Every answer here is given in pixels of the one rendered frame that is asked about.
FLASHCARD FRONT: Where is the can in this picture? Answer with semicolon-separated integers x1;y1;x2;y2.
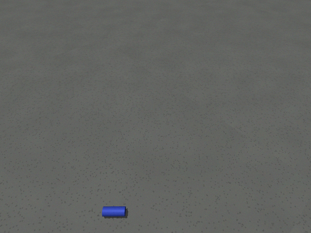
102;206;126;216

